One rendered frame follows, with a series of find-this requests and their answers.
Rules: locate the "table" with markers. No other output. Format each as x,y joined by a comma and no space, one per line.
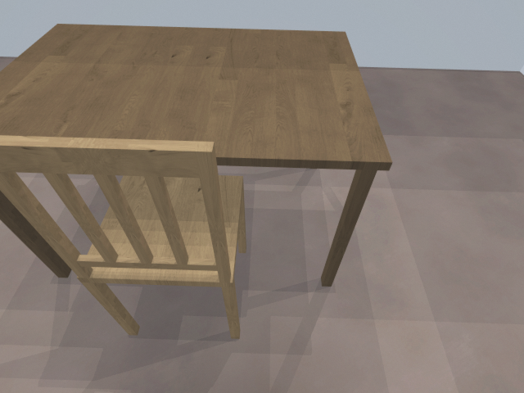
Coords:
266,97

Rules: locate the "chair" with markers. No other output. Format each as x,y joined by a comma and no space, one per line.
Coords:
172,220

